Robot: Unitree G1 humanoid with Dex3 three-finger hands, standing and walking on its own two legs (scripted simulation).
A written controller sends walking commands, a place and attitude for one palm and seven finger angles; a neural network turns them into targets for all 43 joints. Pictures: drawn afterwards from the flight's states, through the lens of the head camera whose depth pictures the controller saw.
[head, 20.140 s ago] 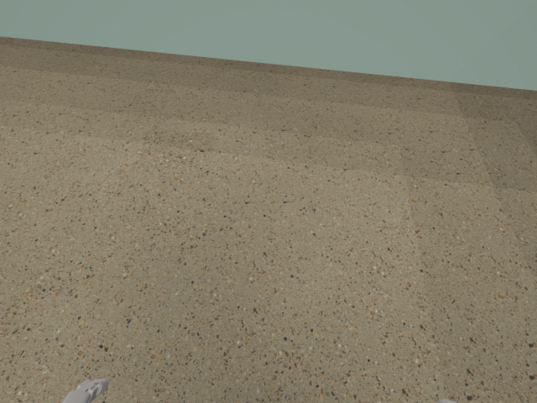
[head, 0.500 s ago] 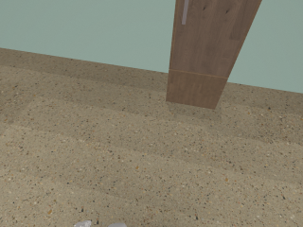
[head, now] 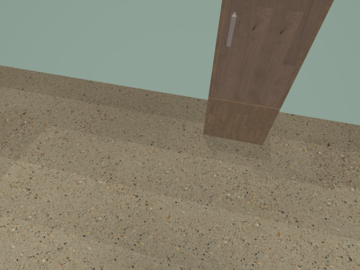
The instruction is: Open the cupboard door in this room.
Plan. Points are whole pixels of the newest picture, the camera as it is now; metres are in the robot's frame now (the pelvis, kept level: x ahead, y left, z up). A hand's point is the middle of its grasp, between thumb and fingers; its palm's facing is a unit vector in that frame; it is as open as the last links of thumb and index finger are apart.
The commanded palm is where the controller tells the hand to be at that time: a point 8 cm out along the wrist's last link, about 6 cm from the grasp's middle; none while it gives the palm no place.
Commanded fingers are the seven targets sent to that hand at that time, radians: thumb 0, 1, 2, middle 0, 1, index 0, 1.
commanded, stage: stand and wait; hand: left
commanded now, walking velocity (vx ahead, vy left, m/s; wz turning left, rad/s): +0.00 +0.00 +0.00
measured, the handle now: (231, 29) +1.10 -0.15 +0.03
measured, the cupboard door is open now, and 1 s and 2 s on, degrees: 0 0 0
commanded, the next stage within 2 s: look at it before walking up in 0.28 s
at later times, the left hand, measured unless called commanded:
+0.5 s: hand out of the picture +0.04 +0.18 -0.18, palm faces +0.02 -0.97 -0.22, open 7.4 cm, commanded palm none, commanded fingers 0.00 0.90 0.90 -0.20 -0.30 -0.20 -0.30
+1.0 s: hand out of the picture +0.03 +0.21 -0.16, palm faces +0.02 -0.95 -0.31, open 7.4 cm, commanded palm none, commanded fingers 0.00 0.90 0.90 -0.20 -0.30 -0.20 -0.30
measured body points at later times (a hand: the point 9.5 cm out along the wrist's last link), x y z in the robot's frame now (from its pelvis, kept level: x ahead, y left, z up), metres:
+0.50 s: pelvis +0.01 -0.01 +0.00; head +0.02 -0.01 +0.45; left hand +0.04 +0.23 -0.16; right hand +0.00 -0.24 -0.16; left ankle -0.04 +0.10 -0.75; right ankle +0.00 -0.12 -0.75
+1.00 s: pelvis -0.01 -0.02 +0.00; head +0.00 -0.02 +0.45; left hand +0.03 +0.26 -0.14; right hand +0.05 -0.30 -0.14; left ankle -0.04 +0.10 -0.75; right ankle +0.00 -0.12 -0.75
